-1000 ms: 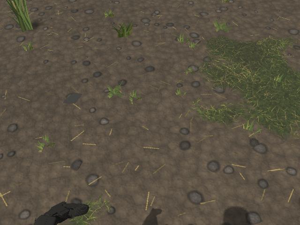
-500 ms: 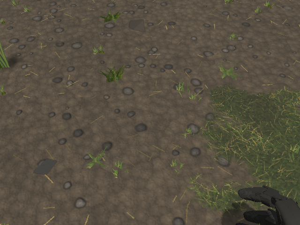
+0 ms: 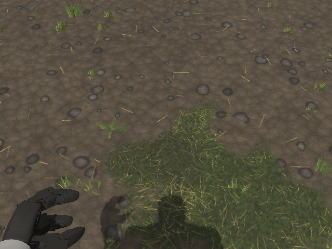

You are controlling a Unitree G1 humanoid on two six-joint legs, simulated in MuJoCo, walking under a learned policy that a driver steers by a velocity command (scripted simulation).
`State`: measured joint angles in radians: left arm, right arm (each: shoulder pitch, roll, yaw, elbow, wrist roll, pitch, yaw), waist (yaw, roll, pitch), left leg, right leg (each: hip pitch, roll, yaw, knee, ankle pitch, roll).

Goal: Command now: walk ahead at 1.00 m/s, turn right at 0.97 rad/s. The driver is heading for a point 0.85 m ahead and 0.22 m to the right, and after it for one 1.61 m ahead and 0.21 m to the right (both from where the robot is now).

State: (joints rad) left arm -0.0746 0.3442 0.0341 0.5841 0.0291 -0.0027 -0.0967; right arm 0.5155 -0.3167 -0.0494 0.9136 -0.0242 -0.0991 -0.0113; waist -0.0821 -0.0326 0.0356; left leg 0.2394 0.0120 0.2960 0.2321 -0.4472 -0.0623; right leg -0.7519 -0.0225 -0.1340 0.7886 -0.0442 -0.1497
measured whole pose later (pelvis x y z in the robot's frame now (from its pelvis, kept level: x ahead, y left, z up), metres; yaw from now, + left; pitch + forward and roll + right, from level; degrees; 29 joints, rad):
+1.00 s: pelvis +0.85 -0.26 +0.01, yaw -34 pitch +1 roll +0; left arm 0.14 0.26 0.01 0.72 0.06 -0.07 -0.01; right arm 0.44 -0.26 -0.02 0.89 0.00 -0.06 0.02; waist -0.07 0.01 0.03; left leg -0.29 0.06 -0.03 1.23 -0.29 0.09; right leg -0.38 0.02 -0.09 0.60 -0.24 -0.07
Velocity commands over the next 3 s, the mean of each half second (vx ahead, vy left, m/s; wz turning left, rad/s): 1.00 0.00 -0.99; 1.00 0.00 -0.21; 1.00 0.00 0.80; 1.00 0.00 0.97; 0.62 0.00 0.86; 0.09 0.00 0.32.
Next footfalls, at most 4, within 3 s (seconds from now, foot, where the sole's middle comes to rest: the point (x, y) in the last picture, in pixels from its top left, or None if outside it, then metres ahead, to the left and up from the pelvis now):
0.06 right None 0.25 -0.03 -0.75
0.46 left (148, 192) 0.69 0.05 -0.75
0.88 right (237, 149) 0.87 -0.37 -0.75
1.34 left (231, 79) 1.33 -0.45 -0.75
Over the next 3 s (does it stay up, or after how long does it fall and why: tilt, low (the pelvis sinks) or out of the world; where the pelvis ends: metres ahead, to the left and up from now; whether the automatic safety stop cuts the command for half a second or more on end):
stays up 2.19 -0.32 0.01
